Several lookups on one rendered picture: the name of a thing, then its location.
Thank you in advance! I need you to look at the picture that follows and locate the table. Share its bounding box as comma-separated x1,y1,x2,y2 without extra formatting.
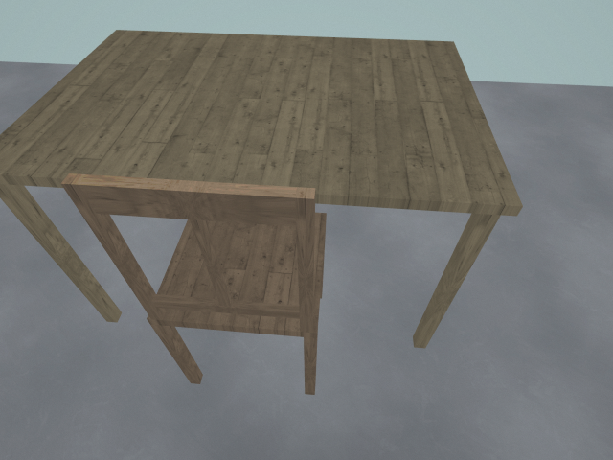
0,30,523,348

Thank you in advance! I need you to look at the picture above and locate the chair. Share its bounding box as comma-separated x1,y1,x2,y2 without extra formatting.
61,173,327,395

